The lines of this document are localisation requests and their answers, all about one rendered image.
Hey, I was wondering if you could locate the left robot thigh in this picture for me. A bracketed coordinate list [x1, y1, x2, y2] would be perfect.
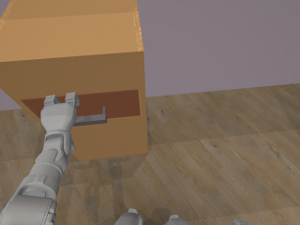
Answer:
[114, 212, 143, 225]

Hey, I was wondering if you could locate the robot left shin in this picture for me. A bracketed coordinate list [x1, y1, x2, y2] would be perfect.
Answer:
[128, 208, 139, 215]

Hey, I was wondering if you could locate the handle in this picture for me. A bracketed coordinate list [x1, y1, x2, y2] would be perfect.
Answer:
[73, 107, 107, 127]

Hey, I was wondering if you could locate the left robot upper arm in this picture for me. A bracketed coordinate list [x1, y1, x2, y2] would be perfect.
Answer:
[1, 194, 57, 225]

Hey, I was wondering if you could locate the cabinet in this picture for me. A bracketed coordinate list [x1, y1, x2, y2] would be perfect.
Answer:
[0, 0, 148, 161]

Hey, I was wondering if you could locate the left robot hand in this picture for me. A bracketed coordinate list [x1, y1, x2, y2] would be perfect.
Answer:
[40, 92, 81, 153]

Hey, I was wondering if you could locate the robot left forearm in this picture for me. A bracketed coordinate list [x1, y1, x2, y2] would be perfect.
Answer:
[0, 129, 71, 225]

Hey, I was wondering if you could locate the drawer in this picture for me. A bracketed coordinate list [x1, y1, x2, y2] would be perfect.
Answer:
[22, 89, 141, 119]

